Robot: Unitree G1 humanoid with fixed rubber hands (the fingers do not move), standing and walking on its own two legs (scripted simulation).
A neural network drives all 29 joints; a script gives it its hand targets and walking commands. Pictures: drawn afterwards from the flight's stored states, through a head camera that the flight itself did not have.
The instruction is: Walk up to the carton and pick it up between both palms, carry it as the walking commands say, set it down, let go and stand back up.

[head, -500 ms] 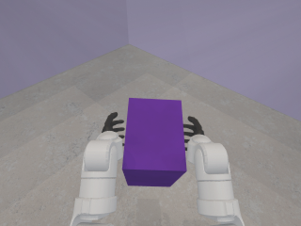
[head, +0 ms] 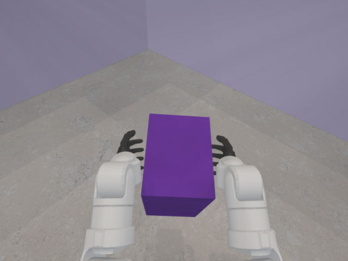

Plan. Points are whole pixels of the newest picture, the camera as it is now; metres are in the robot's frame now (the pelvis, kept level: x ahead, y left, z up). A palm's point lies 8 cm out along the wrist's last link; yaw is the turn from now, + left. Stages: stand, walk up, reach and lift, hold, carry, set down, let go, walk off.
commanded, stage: carry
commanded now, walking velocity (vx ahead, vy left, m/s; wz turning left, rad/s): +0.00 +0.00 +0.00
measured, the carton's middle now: (174, 171) +0.36 +0.01 +0.00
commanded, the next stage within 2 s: hold in 0.66 s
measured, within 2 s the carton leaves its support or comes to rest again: neither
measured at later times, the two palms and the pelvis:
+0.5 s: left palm (125, 159) +0.32 +0.12 +0.10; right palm (227, 164) +0.31 -0.10 +0.09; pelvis +0.00 +0.00 +0.00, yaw +0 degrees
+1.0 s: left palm (109, 187) +0.28 +0.16 +0.05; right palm (211, 180) +0.30 -0.08 +0.05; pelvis -0.02 -0.01 +0.01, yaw +5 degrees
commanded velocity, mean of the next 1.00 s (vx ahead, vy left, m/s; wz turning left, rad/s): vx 0.00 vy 0.00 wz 0.00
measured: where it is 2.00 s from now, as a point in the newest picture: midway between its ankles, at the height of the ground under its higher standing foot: outside the picture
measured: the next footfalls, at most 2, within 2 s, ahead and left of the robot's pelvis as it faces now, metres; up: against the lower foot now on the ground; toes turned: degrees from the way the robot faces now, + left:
none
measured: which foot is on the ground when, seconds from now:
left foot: down 0.00-1.00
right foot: down 0.00-1.00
